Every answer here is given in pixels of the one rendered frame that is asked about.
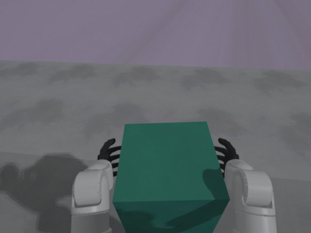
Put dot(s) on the right robot hand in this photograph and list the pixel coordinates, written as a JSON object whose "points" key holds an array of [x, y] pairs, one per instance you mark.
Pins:
{"points": [[229, 152]]}

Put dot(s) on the robot left forearm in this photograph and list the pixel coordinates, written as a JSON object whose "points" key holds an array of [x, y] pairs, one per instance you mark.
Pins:
{"points": [[90, 198]]}

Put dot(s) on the left robot hand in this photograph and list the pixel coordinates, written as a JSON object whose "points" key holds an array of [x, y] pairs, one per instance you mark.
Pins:
{"points": [[106, 151]]}

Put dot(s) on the robot right forearm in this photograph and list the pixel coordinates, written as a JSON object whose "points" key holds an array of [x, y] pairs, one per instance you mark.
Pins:
{"points": [[253, 198]]}

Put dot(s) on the carton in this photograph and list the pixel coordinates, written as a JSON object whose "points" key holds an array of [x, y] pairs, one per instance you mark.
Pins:
{"points": [[169, 179]]}

